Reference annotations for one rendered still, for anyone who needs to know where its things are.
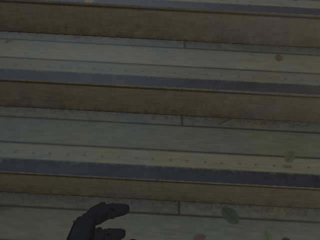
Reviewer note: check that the robot left hand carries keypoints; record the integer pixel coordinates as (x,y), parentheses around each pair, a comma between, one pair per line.
(84,227)

